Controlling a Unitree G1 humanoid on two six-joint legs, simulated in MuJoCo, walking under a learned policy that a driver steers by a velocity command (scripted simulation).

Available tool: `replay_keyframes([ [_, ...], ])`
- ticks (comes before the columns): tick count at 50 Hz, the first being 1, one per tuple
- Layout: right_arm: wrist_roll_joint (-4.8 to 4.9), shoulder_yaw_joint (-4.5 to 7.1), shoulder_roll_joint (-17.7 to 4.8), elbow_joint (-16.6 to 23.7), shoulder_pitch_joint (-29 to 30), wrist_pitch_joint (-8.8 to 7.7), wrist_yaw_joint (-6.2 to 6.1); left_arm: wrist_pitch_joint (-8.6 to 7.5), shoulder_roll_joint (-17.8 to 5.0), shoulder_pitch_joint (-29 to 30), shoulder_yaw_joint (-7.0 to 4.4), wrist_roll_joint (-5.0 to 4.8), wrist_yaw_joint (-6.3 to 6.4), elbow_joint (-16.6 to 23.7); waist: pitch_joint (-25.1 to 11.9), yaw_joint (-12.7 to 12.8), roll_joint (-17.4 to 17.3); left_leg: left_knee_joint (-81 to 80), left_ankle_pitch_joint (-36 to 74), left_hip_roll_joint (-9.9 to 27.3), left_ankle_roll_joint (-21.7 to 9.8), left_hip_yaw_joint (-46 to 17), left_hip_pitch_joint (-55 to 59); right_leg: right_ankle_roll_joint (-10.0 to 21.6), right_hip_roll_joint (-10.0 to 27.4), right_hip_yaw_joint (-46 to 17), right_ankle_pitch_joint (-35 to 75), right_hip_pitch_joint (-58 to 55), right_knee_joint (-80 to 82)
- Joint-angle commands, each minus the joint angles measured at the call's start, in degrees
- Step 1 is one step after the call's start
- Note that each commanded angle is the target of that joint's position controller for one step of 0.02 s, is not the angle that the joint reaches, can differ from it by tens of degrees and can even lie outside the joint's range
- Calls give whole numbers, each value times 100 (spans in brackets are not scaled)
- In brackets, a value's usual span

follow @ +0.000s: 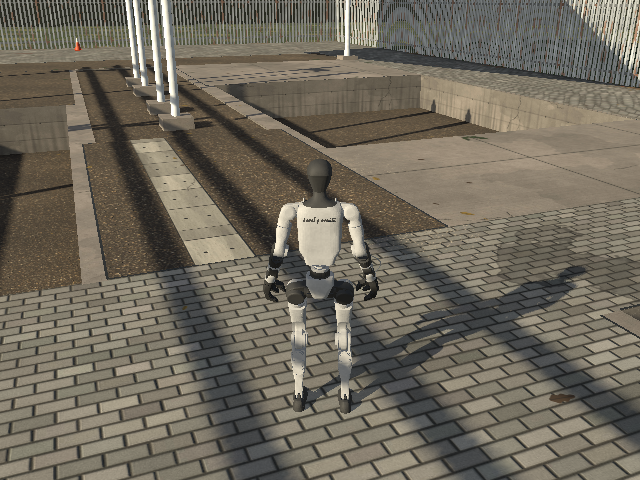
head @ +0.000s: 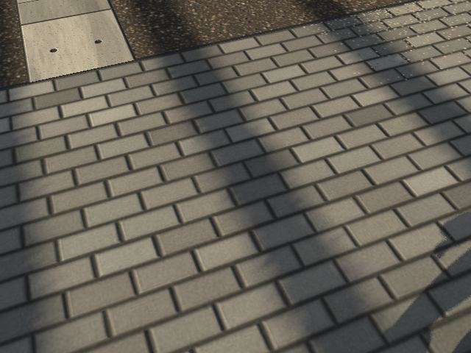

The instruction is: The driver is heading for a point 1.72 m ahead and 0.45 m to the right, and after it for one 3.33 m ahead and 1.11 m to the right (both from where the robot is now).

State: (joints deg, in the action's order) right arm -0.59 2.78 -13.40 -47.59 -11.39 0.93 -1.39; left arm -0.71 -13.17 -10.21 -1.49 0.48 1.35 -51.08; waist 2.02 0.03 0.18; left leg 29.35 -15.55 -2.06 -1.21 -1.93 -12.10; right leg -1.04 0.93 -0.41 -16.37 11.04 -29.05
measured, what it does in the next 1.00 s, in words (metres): walks ahead: left foot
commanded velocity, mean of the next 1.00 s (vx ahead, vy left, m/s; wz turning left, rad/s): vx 0.37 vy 0.00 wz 0.00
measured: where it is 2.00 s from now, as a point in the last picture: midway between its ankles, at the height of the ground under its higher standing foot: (252, 305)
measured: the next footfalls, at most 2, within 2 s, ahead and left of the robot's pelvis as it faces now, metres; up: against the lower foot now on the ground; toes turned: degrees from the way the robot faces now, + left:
left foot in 0.70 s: +0.41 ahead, +0.11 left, +0.00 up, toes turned +0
right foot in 1.22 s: +0.70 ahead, -0.14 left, +0.00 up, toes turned -4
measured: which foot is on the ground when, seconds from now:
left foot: down 0.00-0.30, up 0.32-0.68, down 0.70-1.00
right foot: down 0.00-0.70, up 0.72-1.00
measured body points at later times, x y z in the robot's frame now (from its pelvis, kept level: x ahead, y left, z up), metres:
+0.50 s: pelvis +0.11 -0.03 +0.01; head +0.13 -0.04 +0.46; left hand +0.06 +0.23 -0.13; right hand +0.28 -0.28 -0.10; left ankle +0.18 +0.11 -0.67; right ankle +0.00 -0.13 -0.74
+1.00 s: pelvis +0.38 +0.03 +0.01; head +0.39 +0.03 +0.46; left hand +0.55 +0.29 -0.09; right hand +0.39 -0.25 -0.12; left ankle +0.37 +0.11 -0.74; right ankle +0.52 -0.16 -0.67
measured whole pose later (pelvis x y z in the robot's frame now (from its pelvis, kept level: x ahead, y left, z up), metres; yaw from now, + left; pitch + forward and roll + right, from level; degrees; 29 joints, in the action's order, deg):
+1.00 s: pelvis +0.38 +0.03 +0.01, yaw -1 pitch +0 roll +2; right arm 0.1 2.9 -14.6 -53.9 -19.3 -5.4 0.9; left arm -4.3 -16.7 -7.9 -3.2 -0.2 0.7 -48.2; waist 0.6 -3.3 2.3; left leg 13.2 -8.4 -5.0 -4.3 2.7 -5.4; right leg -0.1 8.4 -2.8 -4.3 39.1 -50.6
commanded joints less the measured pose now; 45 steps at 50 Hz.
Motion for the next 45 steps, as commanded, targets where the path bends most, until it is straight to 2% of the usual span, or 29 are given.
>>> replay_keyframes([
  [1, 9, 133, -581, 173, 71, -81, -37, -56, -672, 43, -146, -7, 28, 146, -174, 24, -47, -496, 940, 356, -97, -382, 113, 119, 232, -250, 775, 94, 508],
  [3, 58, 169, -649, 22, -83, -62, -62, -24, -694, -93, -168, -55, 47, 4, -190, 9, -53, -487, -708, 204, -194, -272, 34, 215, 48, -99, -655, 206, 433],
  [6, 148, 192, -707, -2, -230, -175, -74, -119, -660, -51, -163, -137, 79, 56, 486, -59, -150, -710, -2759, 425, -525, -703, -571, 479, 62, -252, -2258, 950, 262],
  [8, 190, 227, -808, -114, -536, -351, -32, -312, -563, 62, -152, -172, 35, 104, 535, -166, -434, -1043, -2892, 899, -820, -1443, -236, 487, 15, -139, -1748, 1359, -224],
  [10, 179, 280, -1006, -207, -718, -434, 21, -465, -415, 157, -135, -209, -50, 149, 395, -164, -969, -1634, -2963, 1569, -1238, -2548, 116, 492, -143, 154, -898, 1520, -902],
  [12, 196, 253, -992, -109, -454, -449, 46, -547, -440, 1, -143, -238, -124, 91, 440, 32, -929, -1698, -2547, 1628, -1267, -2561, -254, 705, -88, 96, -887, 995, -548],
  [13, 224, 230, -950, 0, -105, -436, 64, -572, -447, -385, -154, -252, -148, -77, 399, 279, -884, -1514, -2143, 1395, -1081, -2126, -661, 801, -90, 106, -682, 235, 46],
  [14, 234, 181, -797, 166, 351, -432, 68, -590, -625, -955, -221, -243, -160, -328, 323, 570, -626, -1015, -1457, 996, -770, -1458, -1103, 861, 24, -149, -413, -526, 466],
  [15, 220, 94, -477, 364, 696, -503, 70, -608, -1031, -1615, -345, -212, -147, -573, 208, 757, 357, 456, -495, 300, -319, -383, -1930, 1107, 658, -1349, -698, -1417, 998],
  [16, 189, 95, -495, 541, 706, -642, 68, -610, -1563, -2077, -496, -195, -184, -663, 53, 824, 1562, 1970, -599, -133, -22, 234, -3063, 1651, 1714, -3145, -32, -2433, 1574],
  [17, 217, 169, -787, 479, 640, -717, 82, -602, -1163, -2030, -380, -102, -191, -617, 123, 761, 1108, 3047, -1593, 14, 8, -61, -3839, 1856, 2033, -3476, 657, -2707, 1519],
  [18, 288, 158, -731, 402, 408, -744, 125, -610, -905, -1903, -301, -55, -201, -562, 153, 564, 692, 3610, -1354, 251, -96, -264, -4167, 1763, 1959, -3123, 988, -2819, 1404],
  [19, 304, 133, -644, 357, 366, -745, 158, -597, -840, -1764, -273, -51, -208, -496, 126, 467, 508, 3783, -971, 438, -163, -193, -4352, 1623, 1820, -2674, 1205, -2833, 1429],
  [22, 209, 98, -439, 483, 730, -712, 282, -447, -572, -1647, -139, -76, -185, -489, 269, 362, 488, 3088, -124, 735, -110, 128, -3982, 1230, 1384, -1491, 2209, -2176, 1750],
  [24, 167, 5, -214, 624, 1083, -678, 360, -382, -653, -1482, -125, -78, -103, -406, 366, 362, 496, 2163, 516, 608, 61, 408, -3281, 1163, 1056, -916, 2236, -1395, 2004],
  [26, 167, -81, -77, 797, 1558, -666, 388, -392, -900, -1456, -165, -64, -28, -364, 480, 429, 510, 1084, 1225, 405, 128, 580, -2359, 1103, 865, -575, 1996, -624, 2281],
  [28, 204, -53, -273, 901, 1748, -640, 385, -440, -1097, -1630, -223, -124, -4, -434, 537, 407, 630, 566, 1594, 320, 87, 522, -1864, 1108, 1038, -595, 1829, -532, 2477],
  [30, 228, -2, -503, 956, 1793, -630, 381, -457, -1101, -1625, -254, -189, -8, -475, 579, 285, 640, 211, 1672, 329, -72, 373, -1787, 1029, 1233, -552, 2144, -895, 2368],
  [32, 208, 101, -740, 901, 1478, -636, 368, -417, -1160, -1552, -294, -166, -23, -466, 236, 6, 683, 141, 1470, 194, -284, 410, -1303, 879, 1336, -416, 3749, -1352, 1732],
  [34, 219, 312, -1070, 469, 55, -589, 299, -310, -1126, -1492, -289, -99, -26, -425, -686, -716, 671, 155, 1238, -65, -581, 607, 523, 645, 1034, -112, 5134, -1109, -48],
  [35, 177, 409, -1360, 235, -959, -553, 237, -286, -959, -1516, -212, -6, -23, -300, -1363, -1078, 229, 322, 902, 798, -884, -380, 2244, 495, 791, -37, 3711, 166, -1719],
  [36, 99, 469, -1808, 54, -1384, -550, 283, -383, -2, -2370, 44, -44, -90, -244, -2413, -569, -1573, -533, -904, 2336, -1864, -3413, 3864, 173, -349, -90, -678, 2071, -3980],
  [37, 141, 314, -1242, 51, -1223, -564, 304, -536, -542, -1970, -76, -196, -133, -283, -2153, -735, -1286, -1446, -1646, 2313, -1757, -4355, 3447, 283, -266, -805, -1507, 2675, -4761],
  [38, 153, 237, -1030, 100, -649, -600, 298, -626, -955, -1301, -202, -356, -152, -7, -1074, -600, -1019, -1552, -1415, 2160, -1480, -3489, 2569, 391, 41, -653, -1088, 3142, -4922],
  [39, 122, 195, -925, 185, -173, -641, 304, -667, -970, -946, -198, -335, -118, 94, -639, -410, -442, -1657, -652, 1964, -1353, -2738, 1662, 440, 352, -533, -531, 2920, -4667],
  [40, 53, 164, -806, 202, 108, -681, 330, -654, -918, -825, -230, -232, -82, 107, -377, -213, -222, -1772, 62, 1744, -1277, -2155, 939, 423, 551, -469, -185, 2654, -4341],
  [41, -13, 126, -684, 189, 256, -719, 337, -588, -834, -978, -248, -179, -72, 80, -378, 17, -364, -1908, 392, 1551, -1218, -1750, 511, 423, 726, -532, 31, 2262, -4129],
  [42, -4, 115, -631, 150, 302, -734, 350, -513, -705, -1090, -236, -165, -73, 56, -361, 124, -448, -2064, 477, 1459, -1241, -1540, 251, 396, 773, -520, 89, 2055, -3960],
  [45, 56, 134, -769, -30, 116, -792, 310, -358, -601, -796, -223, -111, -45, 213, -50, 191, -377, -2421, 628, 1411, -1359, -1073, -216, 226, 879, -396, 362, 2262, -3331],
])
Keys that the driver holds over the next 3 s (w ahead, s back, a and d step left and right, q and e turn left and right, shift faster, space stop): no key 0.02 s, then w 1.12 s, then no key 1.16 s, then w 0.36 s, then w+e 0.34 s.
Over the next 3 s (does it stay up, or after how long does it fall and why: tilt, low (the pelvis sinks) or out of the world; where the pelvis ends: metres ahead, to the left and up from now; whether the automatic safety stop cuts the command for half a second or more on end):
stays up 0.88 0.00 -0.01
